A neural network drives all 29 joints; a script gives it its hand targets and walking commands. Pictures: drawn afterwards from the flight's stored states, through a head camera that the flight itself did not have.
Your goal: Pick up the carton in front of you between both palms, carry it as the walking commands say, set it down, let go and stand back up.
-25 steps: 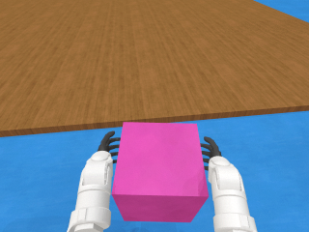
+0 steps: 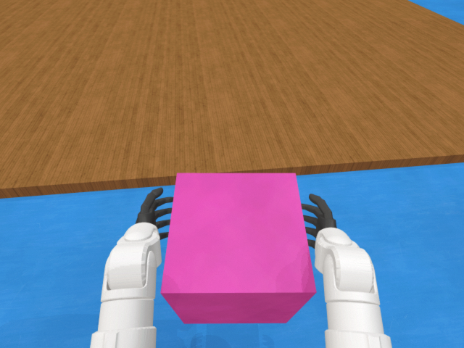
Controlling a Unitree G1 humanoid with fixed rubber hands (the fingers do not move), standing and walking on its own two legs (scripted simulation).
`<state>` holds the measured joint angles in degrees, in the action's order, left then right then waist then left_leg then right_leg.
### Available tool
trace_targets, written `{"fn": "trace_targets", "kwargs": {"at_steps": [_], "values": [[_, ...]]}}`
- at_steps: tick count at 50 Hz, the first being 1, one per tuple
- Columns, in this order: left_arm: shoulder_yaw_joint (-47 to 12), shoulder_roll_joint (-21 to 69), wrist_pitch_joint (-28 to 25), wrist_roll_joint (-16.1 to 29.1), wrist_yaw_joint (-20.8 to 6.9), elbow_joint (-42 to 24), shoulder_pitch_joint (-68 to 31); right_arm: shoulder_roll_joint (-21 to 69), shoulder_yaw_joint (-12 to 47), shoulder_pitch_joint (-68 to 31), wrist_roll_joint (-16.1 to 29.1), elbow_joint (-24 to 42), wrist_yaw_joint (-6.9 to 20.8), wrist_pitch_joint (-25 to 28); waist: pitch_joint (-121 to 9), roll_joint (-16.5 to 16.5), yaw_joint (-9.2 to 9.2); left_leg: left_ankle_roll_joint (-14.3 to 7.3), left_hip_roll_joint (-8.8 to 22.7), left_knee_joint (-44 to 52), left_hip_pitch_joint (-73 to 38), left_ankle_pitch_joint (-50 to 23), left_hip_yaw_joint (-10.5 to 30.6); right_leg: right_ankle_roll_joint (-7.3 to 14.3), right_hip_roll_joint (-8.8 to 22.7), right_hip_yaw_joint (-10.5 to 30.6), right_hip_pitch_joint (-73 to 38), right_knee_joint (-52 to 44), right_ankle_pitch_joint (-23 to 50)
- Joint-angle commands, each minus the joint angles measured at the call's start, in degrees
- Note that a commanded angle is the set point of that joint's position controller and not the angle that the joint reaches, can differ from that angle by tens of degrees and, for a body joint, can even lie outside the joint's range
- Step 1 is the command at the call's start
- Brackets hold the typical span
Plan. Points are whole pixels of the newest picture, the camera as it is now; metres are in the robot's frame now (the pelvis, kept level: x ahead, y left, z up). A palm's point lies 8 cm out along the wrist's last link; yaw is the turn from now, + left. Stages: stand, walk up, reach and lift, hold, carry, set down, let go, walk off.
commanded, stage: carry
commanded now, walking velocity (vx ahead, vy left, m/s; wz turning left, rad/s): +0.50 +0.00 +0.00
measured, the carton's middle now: (235, 253) +0.29 +0.01 -0.01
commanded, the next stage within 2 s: none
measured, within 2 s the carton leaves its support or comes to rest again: neither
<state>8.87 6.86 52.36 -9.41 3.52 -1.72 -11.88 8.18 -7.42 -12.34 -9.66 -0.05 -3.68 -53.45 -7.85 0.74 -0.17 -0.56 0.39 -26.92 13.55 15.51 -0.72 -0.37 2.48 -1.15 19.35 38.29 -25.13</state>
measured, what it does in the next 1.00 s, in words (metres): walks ahead: right foot, then left foot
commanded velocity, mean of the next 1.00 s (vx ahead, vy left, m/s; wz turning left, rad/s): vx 0.50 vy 0.00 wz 0.00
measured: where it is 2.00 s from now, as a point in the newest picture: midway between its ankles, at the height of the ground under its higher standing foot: (224, 210)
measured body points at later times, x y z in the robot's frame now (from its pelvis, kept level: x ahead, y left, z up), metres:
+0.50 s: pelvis +0.25 +0.03 -0.01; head +0.24 +0.04 +0.44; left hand +0.53 +0.20 +0.08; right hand +0.54 -0.11 +0.08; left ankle +0.36 +0.12 -0.74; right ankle +0.09 -0.10 -0.74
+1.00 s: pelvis +0.58 +0.03 -0.02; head +0.59 +0.02 +0.43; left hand +0.86 +0.19 +0.08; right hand +0.87 -0.11 +0.07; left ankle +0.37 +0.12 -0.72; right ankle +0.70 -0.05 -0.74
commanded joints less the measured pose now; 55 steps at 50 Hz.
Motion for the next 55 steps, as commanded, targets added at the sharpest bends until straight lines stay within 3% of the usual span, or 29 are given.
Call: {"fn": "trace_targets", "kwargs": {"at_steps": [1,4,6,7,8,9,10,11,13,16,21,24,25,26,27,28,30,31,34,40,45,47,48,49,50,51,52,54,55], "values": [[-44.27,52.74,4.97,24.03,-13.72,-6.14,-33.77,47.5,39.32,-33.4,21.59,11.18,12.63,-3.11,-5.35,-9.51,1.66,-10.08,17.95,16.3,-15.48,5.24,23.11,0.47,0.11,-3.36,17.73,0.71,-2.43],[-45.31,53.57,8.38,26.5,-13.16,-9.5,-29.34,47.79,41.35,-31.02,24.08,17.67,11.78,-6.94,-10.56,-11.09,1.54,-7.07,12.91,11.97,-16.88,-7.23,11.5,0.16,-3.34,-8.09,9.21,-8.31,4.42],[-44.87,53.67,10.47,26.3,-12.79,-11.72,-25.24,48.38,41.73,-27.87,24.98,19.84,11.89,-9.33,-12.12,-9.29,0.77,-5.47,10.13,6.51,-10.95,-6.88,4.89,-0.16,-4.4,-11.21,-4.02,-18.51,12.22],[-44.5,53.41,11.5,25.91,-12.67,-12.88,-23.57,48.71,41.82,-25.37,25.22,20.31,12.08,-10.4,-13.55,-6.73,0.69,-4.3,8.92,2.16,-3.12,-5.3,2.14,0.23,-2.68,-9.85,-15.75,-20.52,15.01],[-43.93,52.7,12.58,25.29,-12.5,-13.56,-21.05,48.6,41.71,-24.26,25.33,20.69,12.36,-11.4,-16.13,-1.76,-0.31,-2.41,7.15,-6.42,7.01,-1.26,-0.95,1.64,4.07,-2.32,-28.37,-21.62,11.25],[-43.18,51.04,13.29,23.77,-12.27,-13.93,-18.68,48.45,42.16,-24.48,25.87,22.08,12.84,-12.67,-16.05,11.47,-1.21,0.1,2.61,-20.26,23.47,8.52,-6.39,7.46,17.25,17.67,-37.68,-24.11,4.11],[-42.13,51.34,13.78,22.65,-12.03,-13.61,-18.39,48.04,42.71,-26.85,26.59,23.59,13.4,-13.76,-12.3,14.49,-1.5,-0.4,1.5,-25.79,33.19,16.26,-4.64,13.67,24.14,28.55,-37.76,-25.87,4.09],[-42.01,53.63,14.43,23.08,-11.94,-15.02,-19.17,48.47,42.95,-28.09,27.29,24.05,13.86,-14.47,-9.11,9.83,-1.46,-1.02,4.39,-30.04,35.39,16.84,-1.98,14.96,24.94,28.2,-34.3,-26.64,7.41],[-42.66,54.62,15.4,24.56,-11.75,-19.03,-22.31,49.98,43.09,-29.17,29.06,24.88,14.42,-15.14,-7.5,2.93,-1.33,-0.75,6.66,-27.71,33.28,12.13,-1.64,12.03,21.67,19.07,-29.44,-28.42,9.62],[-43.62,53.71,16.65,26.95,-11.87,-21.47,-25.0,50.14,42.78,-28.93,29.37,25.51,13.62,-15.66,-7.64,5.67,-1.3,0.57,4.76,-17.54,25.91,2.52,-5.55,8.3,14.96,5.78,-25.38,-29.22,15.59],[-43.25,51.06,18.45,27.86,-12.66,-20.21,-23.0,48.0,40.94,-25.41,26.68,24.72,11.92,-17.09,-5.76,9.24,-1.13,0.31,1.61,-4.11,14.43,-6.84,-11.34,5.93,11.98,-3.23,-20.35,-25.72,24.97],[-43.09,50.11,19.29,27.83,-12.96,-19.84,-23.9,47.28,39.81,-24.47,25.79,23.29,11.91,-17.67,-8.51,5.32,0.16,-1.08,-1.86,0.58,-5.87,-7.78,-16.91,2.91,8.63,-10.21,-11.97,-11.39,30.95],[-42.96,49.32,19.53,27.65,-13.05,-19.65,-24.1,46.94,39.24,-24.19,25.5,22.6,11.95,-17.8,-11.78,2.35,1.08,-1.7,1.84,0.55,-16.75,-4.66,-12.15,1.33,6.88,-11.41,-5.63,-1.46,27.75],[-43.14,48.61,20.01,27.88,-13.25,-20.66,-25.83,46.12,38.43,-23.53,24.52,21.63,11.88,-17.68,-14.69,-10.48,2.29,-5.88,17.06,10.36,-22.62,9.64,13.8,-1.49,1.97,-12.45,4.61,15.67,14.82],[-43.77,49.63,20.38,28.75,-13.42,-20.55,-27.21,46.83,38.2,-23.98,24.04,20.56,11.87,-17.45,-14.9,-19.23,1.84,-12.14,25.03,16.03,-28.95,7.38,31.37,-1.65,-2.83,-6.88,17.43,26.7,-2.52],[-43.92,50.9,19.97,28.7,-13.64,-19.72,-27.46,48.46,38.67,-24.75,25.02,21.85,11.95,-17.37,-14.41,-13.14,1.35,-12.63,25.45,14.66,-28.28,0.85,28.5,0.22,1.37,-1.23,21.16,32.71,-2.41],[-44.29,53.82,18.74,28.8,-14.02,-20.34,-28.02,52.33,39.97,-27.26,25.7,23.85,12.26,-16.41,-13.71,-4.23,1.3,-10.16,21.92,13.22,-22.95,-8.89,18.01,1.99,5.16,0.56,21.11,31.12,2.86],[-44.58,54.76,18.11,28.4,-13.92,-20.81,-27.64,53.87,40.84,-28.33,26.33,24.95,12.45,-15.93,-13.28,-2.79,1.14,-8.41,20.33,14.14,-20.36,-12.31,13.29,1.9,6.07,0.7,19.39,27.06,6.0],[-44.75,57.12,16.52,27.07,-13.02,-21.14,-24.6,54.52,42.35,-28.32,28.05,27.49,13.08,-15.17,-13.82,-5.91,1.11,-6.94,17.33,14.77,-20.4,-17.93,4.97,1.12,4.07,-2.72,17.5,19.11,9.65],[-44.01,54.56,16.33,23.89,-11.29,-21.19,-19.12,50.21,42.06,-23.37,28.38,27.11,14.36,-15.78,-8.19,-8.52,1.22,-6.98,13.71,14.8,-21.71,-26.49,-3.63,0.25,1.95,-8.09,18.14,0.24,18.21],[-44.1,52.75,17.72,25.73,-12.1,-23.29,-22.65,48.16,41.37,-24.75,27.66,27.9,14.03,-16.57,-3.41,-9.76,1.38,-5.26,13.03,12.64,-19.95,-34.48,-7.84,2.24,-0.35,-12.05,9.58,-9.57,24.57],[-43.73,51.45,18.4,26.9,-12.21,-25.33,-25.0,46.68,41.39,-28.33,28.14,30.84,13.43,-17.16,-6.57,-9.43,0.16,-3.38,11.67,2.71,-18.07,-40.18,-11.74,2.9,-3.33,-15.07,-2.36,-12.51,22.62],[-43.19,50.34,18.8,27.17,-12.19,-25.93,-25.54,45.51,41.31,-29.25,28.14,32.03,13.03,-17.64,-9.88,-7.16,-0.49,-1.93,9.44,-6.66,-13.36,-37.58,-13.5,3.05,-4.64,-16.06,-13.13,-12.9,18.0],[-42.56,48.98,19.38,27.34,-12.12,-26.67,-25.58,43.88,40.96,-30.56,28.03,33.07,12.7,-18.22,-14.23,-1.64,-2.1,-0.74,8.28,-19.8,-4.83,-22.61,-12.77,3.57,4.3,-4.35,-23.92,-14.22,10.12],[-41.52,47.06,19.35,26.89,-12.05,-25.42,-27.48,43.53,41.42,-32.88,28.48,35.16,12.29,-19.21,-18.77,14.32,-1.92,1.75,0.81,-37.14,13.59,-5.38,-9.97,13.0,19.94,24.77,-36.38,-20.7,-1.14],[-41.85,47.46,19.81,27.76,-11.91,-25.45,-27.52,42.18,41.1,-34.52,28.37,34.57,12.09,-19.58,-16.81,14.79,-2.28,0.7,-1.34,-45.85,21.9,11.48,-3.21,14.98,21.79,31.8,-36.22,-26.3,7.67],[-41.97,47.23,20.21,28.56,-11.71,-27.02,-29.97,42.8,40.98,-35.58,28.44,33.41,11.84,-19.72,-16.43,11.67,-1.67,-1.14,1.88,-50.06,23.94,10.64,0.35,13.95,20.55,24.51,-35.28,-23.95,16.58],[-42.76,47.57,20.6,29.25,-11.32,-28.22,-34.84,43.1,40.48,-38.2,28.31,32.82,11.34,-19.64,-15.83,1.19,-1.45,-2.17,5.38,-45.67,23.85,4.47,1.6,10.84,17.53,13.73,-29.66,-21.47,28.85],[-42.89,47.08,20.71,29.53,-11.16,-28.28,-37.31,42.79,40.35,-39.97,28.25,32.27,11.0,-19.7,-16.13,1.62,-1.45,-2.13,6.06,-41.99,22.34,2.49,1.32,9.34,16.3,9.99,-27.68,-21.83,29.27]]}}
